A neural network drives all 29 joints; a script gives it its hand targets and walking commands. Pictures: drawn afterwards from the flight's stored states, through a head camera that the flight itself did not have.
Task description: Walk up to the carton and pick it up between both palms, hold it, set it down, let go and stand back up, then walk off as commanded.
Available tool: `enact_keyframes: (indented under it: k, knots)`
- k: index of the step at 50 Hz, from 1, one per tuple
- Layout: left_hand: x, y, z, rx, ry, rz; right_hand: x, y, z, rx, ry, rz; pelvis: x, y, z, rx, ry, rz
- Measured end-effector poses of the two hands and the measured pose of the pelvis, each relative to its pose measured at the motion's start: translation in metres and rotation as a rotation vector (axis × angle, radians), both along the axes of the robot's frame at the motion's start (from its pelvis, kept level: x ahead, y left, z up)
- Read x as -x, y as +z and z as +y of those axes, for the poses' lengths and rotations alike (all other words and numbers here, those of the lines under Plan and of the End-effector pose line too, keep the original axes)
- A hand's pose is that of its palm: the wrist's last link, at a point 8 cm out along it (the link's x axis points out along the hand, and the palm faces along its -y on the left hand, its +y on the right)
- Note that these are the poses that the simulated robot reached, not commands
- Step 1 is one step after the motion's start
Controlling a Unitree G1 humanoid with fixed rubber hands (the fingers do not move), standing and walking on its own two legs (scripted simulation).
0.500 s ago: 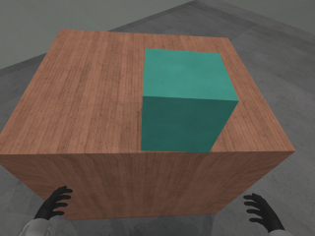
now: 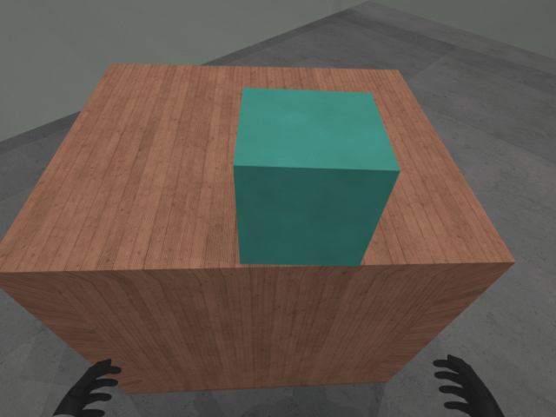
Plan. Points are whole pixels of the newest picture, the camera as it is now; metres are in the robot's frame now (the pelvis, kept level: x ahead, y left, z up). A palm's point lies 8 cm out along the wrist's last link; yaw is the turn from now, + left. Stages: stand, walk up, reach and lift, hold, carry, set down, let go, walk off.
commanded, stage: stand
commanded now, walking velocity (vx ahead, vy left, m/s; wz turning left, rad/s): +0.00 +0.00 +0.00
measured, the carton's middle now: (303, 180) +0.43 -0.01 +0.11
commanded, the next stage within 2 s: walk off in 1.02 s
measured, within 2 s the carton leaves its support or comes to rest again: neither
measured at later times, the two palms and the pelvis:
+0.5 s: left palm (75, 409) +0.14 +0.30 -0.09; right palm (474, 383) +0.19 -0.27 -0.05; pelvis +0.02 +0.00 +0.00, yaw +0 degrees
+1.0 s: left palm out of the picture +0.11 +0.30 -0.09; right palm (489, 410) +0.16 -0.29 -0.06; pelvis +0.01 -0.01 +0.01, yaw +0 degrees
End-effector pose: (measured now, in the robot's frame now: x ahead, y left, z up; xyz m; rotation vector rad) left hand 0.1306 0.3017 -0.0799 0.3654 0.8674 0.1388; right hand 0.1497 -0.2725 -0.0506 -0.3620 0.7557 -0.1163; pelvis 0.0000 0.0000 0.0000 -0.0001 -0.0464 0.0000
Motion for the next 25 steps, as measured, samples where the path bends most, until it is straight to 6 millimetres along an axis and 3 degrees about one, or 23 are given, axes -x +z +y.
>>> enact_keyframes:
  k: [15,25]
  knots:
    - [-0.015,-0.010,0.001,0.001,0.010,0.072,-0.037,-0.003,0.000,0.001,0.004,0.019,-0.024,0.001,0.000,0.000,0.000,0.034]
    - [-0.011,-0.010,0.002,0.001,0.019,0.070,-0.040,0.000,-0.001,0.001,0.002,-0.004,-0.021,0.001,0.000,0.000,0.000,0.030]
